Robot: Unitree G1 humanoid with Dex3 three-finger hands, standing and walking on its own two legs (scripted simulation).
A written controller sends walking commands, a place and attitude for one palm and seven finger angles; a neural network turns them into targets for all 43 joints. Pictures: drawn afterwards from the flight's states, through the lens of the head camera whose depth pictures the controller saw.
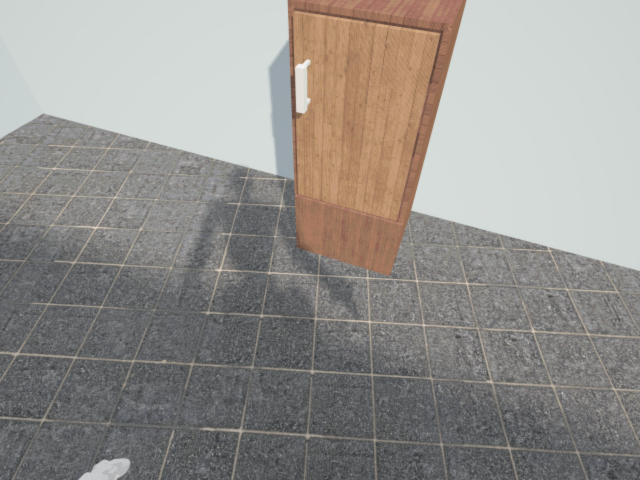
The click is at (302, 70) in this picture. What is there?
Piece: cupboard door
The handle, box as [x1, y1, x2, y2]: [295, 60, 309, 113]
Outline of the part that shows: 309,60 306,60 302,64 298,64 295,67 296,111 303,113 306,110 306,105 309,102 309,99 306,97 306,67 309,64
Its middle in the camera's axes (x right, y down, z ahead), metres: -0.05 -0.42 +1.06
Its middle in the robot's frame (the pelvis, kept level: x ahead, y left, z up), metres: +1.07 +0.10 -0.02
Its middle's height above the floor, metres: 0.75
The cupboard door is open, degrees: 0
